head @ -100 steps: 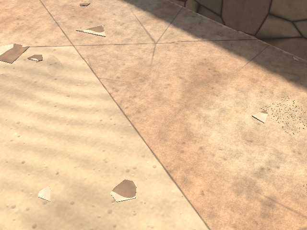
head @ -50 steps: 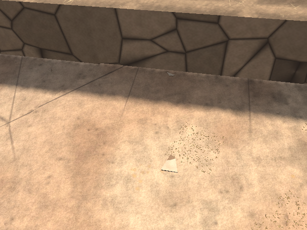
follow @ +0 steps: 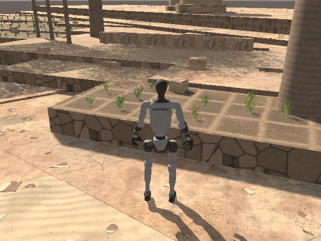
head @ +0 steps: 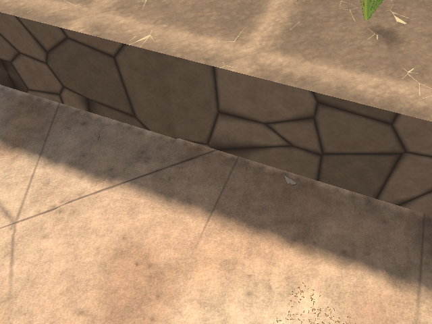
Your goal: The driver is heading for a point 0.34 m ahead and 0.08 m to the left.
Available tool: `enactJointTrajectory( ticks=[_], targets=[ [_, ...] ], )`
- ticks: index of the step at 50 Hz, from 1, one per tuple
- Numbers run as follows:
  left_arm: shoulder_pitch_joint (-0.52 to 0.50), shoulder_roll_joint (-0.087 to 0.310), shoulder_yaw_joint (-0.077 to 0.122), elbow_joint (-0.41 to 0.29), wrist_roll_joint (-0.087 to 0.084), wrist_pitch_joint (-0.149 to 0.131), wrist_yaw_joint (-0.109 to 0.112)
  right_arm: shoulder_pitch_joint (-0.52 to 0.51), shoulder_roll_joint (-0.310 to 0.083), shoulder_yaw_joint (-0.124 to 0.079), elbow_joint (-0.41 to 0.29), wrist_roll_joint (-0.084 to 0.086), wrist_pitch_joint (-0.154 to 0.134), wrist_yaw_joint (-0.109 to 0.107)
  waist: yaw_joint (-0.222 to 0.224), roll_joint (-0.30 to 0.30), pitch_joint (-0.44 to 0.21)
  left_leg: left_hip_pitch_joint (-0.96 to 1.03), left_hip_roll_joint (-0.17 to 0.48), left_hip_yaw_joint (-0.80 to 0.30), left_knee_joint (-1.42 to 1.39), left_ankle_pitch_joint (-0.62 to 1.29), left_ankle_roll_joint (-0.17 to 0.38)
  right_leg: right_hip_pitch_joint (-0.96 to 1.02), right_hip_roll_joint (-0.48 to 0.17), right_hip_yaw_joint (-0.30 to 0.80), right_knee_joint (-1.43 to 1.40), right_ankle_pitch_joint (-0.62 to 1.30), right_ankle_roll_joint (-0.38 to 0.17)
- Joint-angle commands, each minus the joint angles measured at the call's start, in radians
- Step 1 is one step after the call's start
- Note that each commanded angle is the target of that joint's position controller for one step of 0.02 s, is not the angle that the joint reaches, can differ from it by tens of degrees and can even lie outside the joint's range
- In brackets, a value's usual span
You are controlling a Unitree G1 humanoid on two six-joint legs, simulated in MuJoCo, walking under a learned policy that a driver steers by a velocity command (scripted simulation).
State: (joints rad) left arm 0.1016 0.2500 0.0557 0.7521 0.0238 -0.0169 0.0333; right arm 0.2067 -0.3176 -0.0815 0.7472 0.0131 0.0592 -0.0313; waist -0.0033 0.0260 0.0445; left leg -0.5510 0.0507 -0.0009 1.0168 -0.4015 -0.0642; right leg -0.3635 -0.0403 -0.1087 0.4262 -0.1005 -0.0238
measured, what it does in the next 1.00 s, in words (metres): steps on the spot, turning left: left foot, then right foot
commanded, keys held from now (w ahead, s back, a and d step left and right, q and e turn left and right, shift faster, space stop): q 0.32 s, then no key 0.68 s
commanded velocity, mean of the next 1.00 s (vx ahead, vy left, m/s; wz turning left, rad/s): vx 0.01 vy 0.00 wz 0.31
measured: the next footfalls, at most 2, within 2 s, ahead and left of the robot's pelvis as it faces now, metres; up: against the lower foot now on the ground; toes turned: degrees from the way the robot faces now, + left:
left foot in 0.14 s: +0.05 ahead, +0.14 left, +0.00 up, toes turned +10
right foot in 0.60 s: +0.10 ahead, -0.09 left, +0.00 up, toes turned +18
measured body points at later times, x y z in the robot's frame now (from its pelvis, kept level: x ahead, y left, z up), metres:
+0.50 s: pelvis +0.02 +0.04 +0.01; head +0.04 +0.07 +0.45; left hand +0.09 +0.35 -0.11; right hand +0.23 -0.19 -0.08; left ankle +0.01 +0.13 -0.74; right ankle +0.07 -0.11 -0.70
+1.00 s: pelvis +0.03 +0.01 +0.00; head +0.04 +0.02 +0.45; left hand +0.10 +0.29 -0.12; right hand +0.23 -0.21 -0.11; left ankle +0.01 +0.13 -0.74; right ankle +0.06 -0.10 -0.74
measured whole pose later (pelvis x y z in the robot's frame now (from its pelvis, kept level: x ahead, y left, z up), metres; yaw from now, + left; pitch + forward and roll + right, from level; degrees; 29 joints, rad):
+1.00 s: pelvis +0.03 +0.01 +0.00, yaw +17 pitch -1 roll +0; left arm 0.13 0.24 0.02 0.84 0.01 -0.02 0.00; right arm 0.23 -0.25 -0.05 0.72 -0.02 0.02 -0.02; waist 0.00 0.00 0.03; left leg -0.24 -0.05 -0.11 0.54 -0.27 0.00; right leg -0.21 0.01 0.01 0.53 -0.30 0.00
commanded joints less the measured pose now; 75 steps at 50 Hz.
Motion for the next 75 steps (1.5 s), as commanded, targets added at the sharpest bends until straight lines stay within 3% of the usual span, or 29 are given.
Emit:
enactJointTrajectory(
  ticks=[1, 3, 5, 6, 7, 8, 9, 10, 11, 12, 13, 15, 20, 23, 26, 28, 29, 30, 31, 32, 33, 34, 36, 38, 46, 62, 75],
  targets=[
    [-0.054, 0.174, 0.047, -0.059, -0.008, -0.006, 0.009, 0.052, -0.047, -0.008, -0.067, -0.003, -0.004, 0.013, -0.012, -0.165, -0.172, 0.135, 0.022, 0.015, -0.118, 0.058, 0.018, 0.096, -0.269, 0.146, -0.169, 0.098, -0.214],
    [-0.042, 0.191, 0.053, -0.047, -0.016, 0.001, 0.005, 0.041, -0.064, -0.014, -0.081, -0.002, -0.001, 0.025, -0.007, -0.172, -0.171, 0.172, 0.014, 0.036, -0.193, 0.058, 0.039, 0.122, -0.286, 0.135, -0.154, 0.075, -0.202],
    [-0.05, 0.201, 0.057, -0.036, -0.033, 0.009, 0.001, 0.063, -0.069, -0.021, -0.082, -0.004, 0.001, 0.036, -0.029, -0.168, -0.163, 0.24, -0.004, 0.065, -0.33, 0.106, 0.072, 0.13, -0.286, 0.11, -0.109, 0.031, -0.163],
    [-0.047, 0.195, 0.057, -0.027, -0.042, 0.015, 0.001, 0.096, -0.07, -0.026, -0.069, -0.006, 0.001, 0.038, -0.045, -0.155, -0.162, 0.305, -0.029, 0.085, -0.422, 0.159, 0.097, 0.109, -0.268, 0.083, -0.063, -0.018, -0.127],
    [-0.009, 0.165, 0.052, -0.006, -0.046, 0.021, -0.001, 0.128, -0.092, -0.037, -0.059, -0.013, 0.002, 0.034, -0.049, -0.101, -0.14, 0.374, -0.037, 0.048, -0.52, 0.218, 0.134, 0.049, -0.226, 0.038, 0.03, -0.108, -0.061],
    [0.025, 0.108, 0.04, -0.005, -0.025, 0.026, -0.009, 0.142, -0.188, -0.062, -0.072, -0.016, 0.0, 0.018, -0.021, 0.152, -0.097, 0.456, 0.158, -0.251, -0.665, 0.411, 0.219, -0.138, -0.107, -0.076, 0.305, -0.299, 0.046],
    [-0.045, 0.111, 0.04, -0.066, -0.005, 0.021, -0.003, 0.109, -0.284, -0.073, -0.112, -0.036, -0.009, 0.015, -0.026, 0.313, -0.056, 0.428, 0.345, -0.538, -0.72, 0.527, 0.395, -0.362, 0.038, -0.003, 0.522, -0.554, 0.098],
    [-0.119, 0.147, 0.051, -0.077, -0.007, 0.017, 0.003, 0.105, -0.236, -0.062, -0.12, -0.058, -0.035, 0.021, -0.066, 0.195, -0.093, 0.392, 0.315, -0.505, -0.735, 0.459, 0.409, -0.358, 0.029, 0.13, 0.668, -0.534, 0.079],
    [-0.098, 0.152, 0.058, -0.069, -0.022, 0.02, 0.006, 0.062, -0.212, -0.054, -0.122, -0.051, -0.054, 0.021, -0.029, 0.159, -0.089, 0.383, 0.261, -0.424, -0.725, 0.419, 0.351, -0.36, 0.017, 0.162, 0.701, -0.437, 0.059],
    [-0.057, 0.153, 0.063, -0.039, -0.018, 0.024, 0.016, 0.004, -0.181, -0.048, -0.133, -0.028, -0.061, 0.016, 0.0, 0.106, -0.096, 0.386, 0.212, -0.365, -0.709, 0.38, 0.293, -0.354, 0.005, 0.173, 0.698, -0.359, 0.057],
    [-0.042, 0.163, 0.068, -0.028, -0.01, 0.027, 0.022, -0.028, -0.153, -0.037, -0.142, -0.011, -0.061, 0.012, 0.01, 0.113, -0.101, 0.38, 0.196, -0.337, -0.699, 0.413, 0.271, -0.343, 0.005, 0.175, 0.698, -0.312, 0.063],
    [-0.024, 0.151, 0.068, -0.026, -0.012, 0.021, 0.018, -0.024, -0.128, -0.025, -0.15, -0.012, -0.056, 0.002, 0.02, 0.107, -0.136, 0.377, 0.162, -0.305, -0.683, 0.504, 0.272, -0.285, 0.027, 0.171, 0.721, -0.255, 0.076],
    [-0.048, 0.11, 0.044, -0.03, -0.025, 0.013, 0.003, 0.01, -0.127, -0.025, -0.153, -0.011, -0.049, -0.011, -0.013, 0.115, -0.156, 0.461, 0.146, -0.296, -0.656, 0.497, 0.274, -0.228, 0.027, 0.171, 0.468, -0.207, 0.101],
    [-0.046, 0.118, 0.039, -0.03, -0.031, 0.012, -0.01, 0.002, -0.135, -0.024, -0.155, -0.021, -0.041, -0.003, -0.027, 0.134, -0.139, 0.4, 0.151, -0.319, -0.652, 0.466, 0.293, -0.114, 0.027, 0.157, 0.361, -0.247, 0.098],
    [-0.033, 0.129, 0.038, -0.029, -0.035, 0.007, -0.02, -0.011, -0.128, -0.017, -0.15, -0.02, -0.036, 0.01, -0.032, 0.131, -0.121, 0.38, 0.155, -0.357, -0.631, 0.494, 0.3, -0.037, 0.03, 0.145, 0.26, -0.268, 0.085],
    [0.004, 0.115, 0.033, -0.017, -0.033, -0.001, -0.029, -0.04, -0.109, -0.006, -0.145, -0.01, -0.034, 0.012, 0.0, 0.113, -0.119, 0.366, 0.128, -0.355, -0.596, 0.506, 0.274, 0.058, 0.035, 0.13, 0.08, -0.164, 0.065],
    [0.028, 0.112, 0.03, -0.008, -0.025, -0.007, -0.033, -0.038, -0.097, 0.0, -0.139, -0.005, -0.035, 0.011, 0.019, 0.095, -0.119, 0.338, 0.102, -0.345, -0.585, 0.47, 0.239, 0.144, 0.029, 0.133, -0.053, -0.015, 0.047],
    [0.047, 0.147, 0.034, -0.008, -0.009, -0.01, -0.032, -0.011, -0.075, 0.008, -0.134, -0.015, -0.042, 0.011, 0.008, 0.048, -0.14, 0.29, 0.064, -0.322, -0.557, 0.367, 0.187, 0.244, -0.042, 0.196, -0.068, 0.107, 0.02],
    [0.049, 0.227, 0.049, -0.016, 0.004, -0.008, -0.027, 0.038, -0.052, 0.014, -0.136, -0.037, -0.053, 0.016, -0.045, -0.117, -0.16, 0.22, -0.04, -0.223, -0.453, 0.187, 0.132, 0.305, -0.175, 0.312, -0.034, 0.314, -0.044],
    [0.001, 0.184, 0.035, -0.005, 0.002, -0.005, -0.028, 0.037, -0.04, 0.016, -0.139, -0.036, -0.058, 0.018, -0.069, -0.224, -0.142, 0.235, -0.078, -0.138, -0.474, 0.061, 0.088, 0.211, -0.222, 0.369, -0.049, 0.243, -0.137],
    [-0.044, 0.126, 0.019, -0.022, -0.004, -0.009, -0.032, 0.009, -0.067, 0.012, -0.13, -0.042, -0.059, 0.016, -0.054, -0.199, -0.122, 0.284, -0.054, -0.13, -0.494, 0.099, 0.066, 0.166, -0.193, 0.356, -0.066, 0.13, -0.136],
    [-0.042, 0.12, 0.017, -0.019, -0.004, -0.011, -0.033, -0.029, -0.076, 0.007, -0.132, -0.039, -0.055, 0.014, -0.032, -0.181, -0.115, 0.298, -0.058, -0.126, -0.502, 0.164, 0.068, 0.161, -0.143, 0.317, -0.06, 0.048, -0.096],
    [-0.029, 0.142, 0.017, -0.014, -0.008, -0.023, -0.035, -0.038, -0.074, 0.005, -0.133, -0.037, -0.04, 0.014, -0.018, -0.151, -0.091, 0.315, -0.05, -0.145, -0.513, 0.254, 0.079, 0.142, -0.097, 0.267, -0.05, -0.033, -0.048],
    [-0.005, 0.139, 0.013, -0.003, -0.011, -0.027, -0.031, -0.034, -0.064, 0.006, -0.127, -0.031, -0.039, 0.017, -0.009, -0.108, -0.077, 0.324, -0.046, -0.155, -0.527, 0.288, 0.093, 0.136, -0.066, 0.232, -0.028, -0.058, -0.025],
    [0.012, 0.116, -0.004, 0.016, -0.015, -0.013, -0.025, -0.007, -0.042, 0.007, -0.099, -0.029, -0.055, 0.013, 0.01, -0.009, -0.068, 0.315, -0.036, -0.176, -0.55, 0.318, 0.09, 0.158, -0.026, 0.192, 0.018, -0.07, -0.017],
    [0.025, 0.107, -0.017, 0.121, -0.018, -0.015, -0.027, 0.032, -0.03, 0.008, -0.052, -0.027, -0.058, -0.006, 0.007, -0.024, -0.047, 0.361, -0.037, -0.166, -0.556, 0.341, 0.079, 0.139, -0.006, 0.183, -0.004, -0.088, -0.008],
    [0.046, 0.111, -0.023, 0.217, -0.02, -0.014, -0.02, 0.044, -0.022, 0.009, 0.034, -0.023, -0.059, -0.015, 0.014, -0.023, -0.027, 0.377, -0.044, -0.148, -0.575, 0.343, 0.066, 0.138, 0.0, 0.187, -0.035, -0.105, -0.014]
  ],
)
Keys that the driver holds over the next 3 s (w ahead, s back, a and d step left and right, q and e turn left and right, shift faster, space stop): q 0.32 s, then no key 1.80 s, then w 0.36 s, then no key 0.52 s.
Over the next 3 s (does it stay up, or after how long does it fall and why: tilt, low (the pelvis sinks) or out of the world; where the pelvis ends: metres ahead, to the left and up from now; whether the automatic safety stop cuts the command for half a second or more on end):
stays up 0.24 0.10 0.00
